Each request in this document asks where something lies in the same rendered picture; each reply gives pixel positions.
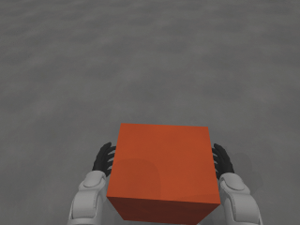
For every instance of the carton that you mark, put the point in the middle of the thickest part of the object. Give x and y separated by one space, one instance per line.
163 174

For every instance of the robot right forearm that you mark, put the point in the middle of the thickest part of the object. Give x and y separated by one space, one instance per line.
240 208

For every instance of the robot left hand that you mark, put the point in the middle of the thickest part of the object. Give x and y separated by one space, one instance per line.
101 163

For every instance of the robot left forearm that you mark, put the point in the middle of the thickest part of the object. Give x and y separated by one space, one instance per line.
87 205

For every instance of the robot right hand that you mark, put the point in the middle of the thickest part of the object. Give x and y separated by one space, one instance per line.
223 164

